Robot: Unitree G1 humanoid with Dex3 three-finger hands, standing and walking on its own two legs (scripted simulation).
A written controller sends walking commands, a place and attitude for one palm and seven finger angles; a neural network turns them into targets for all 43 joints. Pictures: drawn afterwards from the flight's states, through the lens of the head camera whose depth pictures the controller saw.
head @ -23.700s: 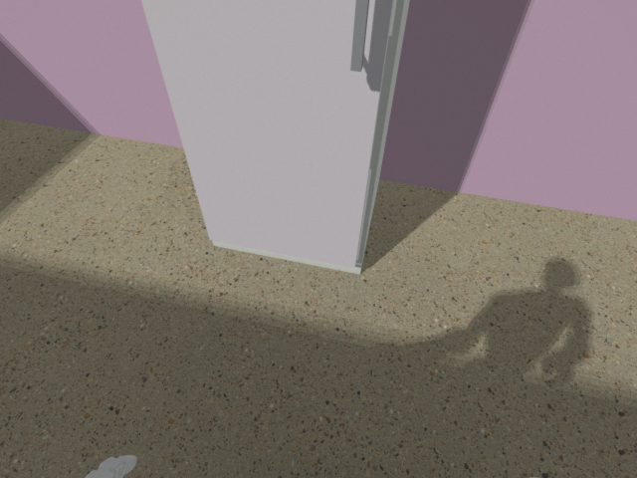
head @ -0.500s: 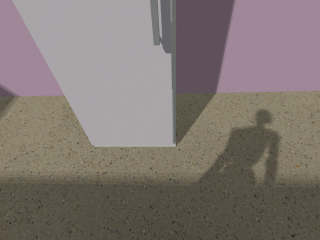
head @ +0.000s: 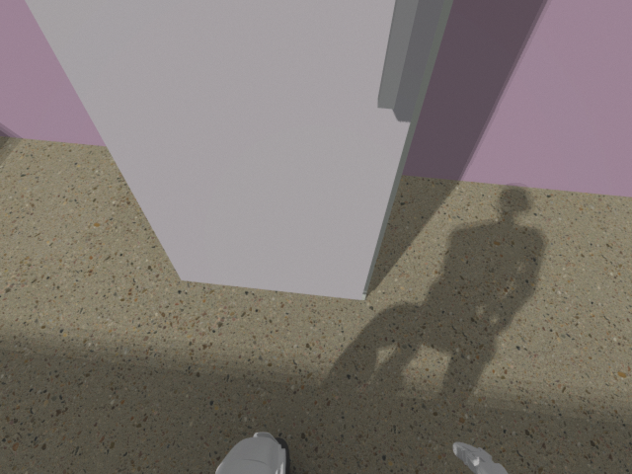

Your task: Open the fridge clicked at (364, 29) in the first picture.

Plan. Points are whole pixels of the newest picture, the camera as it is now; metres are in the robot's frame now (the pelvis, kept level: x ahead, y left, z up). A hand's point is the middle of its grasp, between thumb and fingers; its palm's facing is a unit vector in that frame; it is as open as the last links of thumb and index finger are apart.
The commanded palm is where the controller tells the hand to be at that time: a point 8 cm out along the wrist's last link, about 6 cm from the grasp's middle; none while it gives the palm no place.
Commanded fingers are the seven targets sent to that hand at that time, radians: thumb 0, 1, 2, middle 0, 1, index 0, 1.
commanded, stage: shuffle to correct the standing spot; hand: right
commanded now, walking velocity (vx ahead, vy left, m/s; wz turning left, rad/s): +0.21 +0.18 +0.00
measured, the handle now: out of the picture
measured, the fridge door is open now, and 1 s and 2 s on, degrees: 0 0 0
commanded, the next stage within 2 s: come to a stop and stand still in 0.58 s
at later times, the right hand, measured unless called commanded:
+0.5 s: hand out of the picture +0.12 -0.10 -0.17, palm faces +0.09 +0.99 -0.12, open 7.3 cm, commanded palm none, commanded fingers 0.00 -0.90 -0.90 0.20 0.30 0.20 0.30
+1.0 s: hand (344, 381) +0.26 -0.01 -0.14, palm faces +0.06 +0.97 -0.25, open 7.3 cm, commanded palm none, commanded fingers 0.00 -0.90 -0.90 0.20 0.30 0.20 0.30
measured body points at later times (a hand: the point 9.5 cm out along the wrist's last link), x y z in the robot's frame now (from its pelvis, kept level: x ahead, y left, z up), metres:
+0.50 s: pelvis +0.15 +0.06 +0.02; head +0.16 +0.04 +0.47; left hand +0.27 +0.28 -0.11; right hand +0.12 -0.16 -0.16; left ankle +0.11 +0.15 -0.65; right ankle +0.16 -0.03 -0.71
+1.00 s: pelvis +0.19 +0.18 +0.02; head +0.22 +0.20 +0.47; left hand +0.21 +0.43 -0.15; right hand +0.26 -0.06 -0.12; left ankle +0.22 +0.31 -0.71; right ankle +0.15 +0.06 -0.64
